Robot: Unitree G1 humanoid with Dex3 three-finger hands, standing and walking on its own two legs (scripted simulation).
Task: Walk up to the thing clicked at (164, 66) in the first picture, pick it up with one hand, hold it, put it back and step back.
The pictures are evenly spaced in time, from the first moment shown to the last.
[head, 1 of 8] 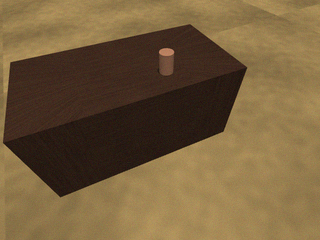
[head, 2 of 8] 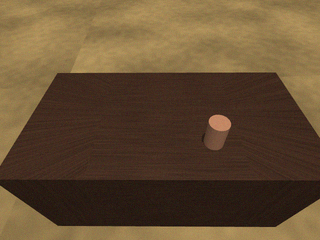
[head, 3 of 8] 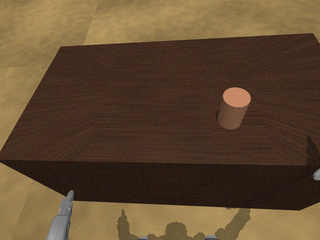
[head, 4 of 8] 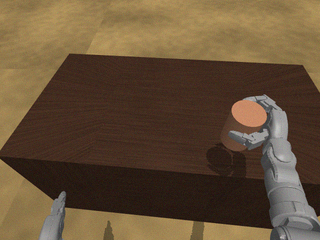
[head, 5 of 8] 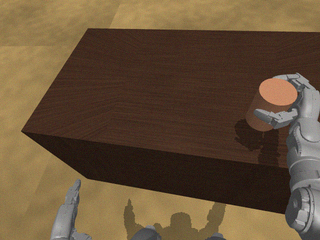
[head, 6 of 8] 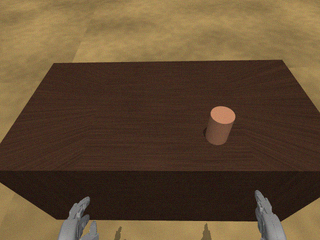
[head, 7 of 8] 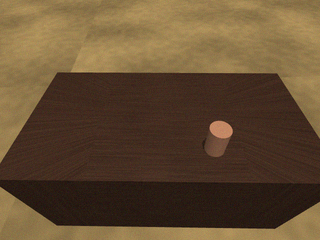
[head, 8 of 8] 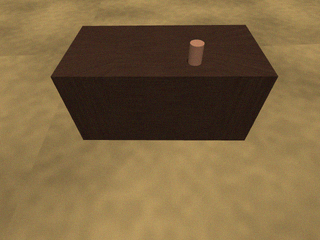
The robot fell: no
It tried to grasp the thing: yes
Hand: right
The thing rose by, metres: 0.22
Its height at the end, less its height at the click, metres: +0.00
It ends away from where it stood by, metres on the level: 0.02
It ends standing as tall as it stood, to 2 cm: yes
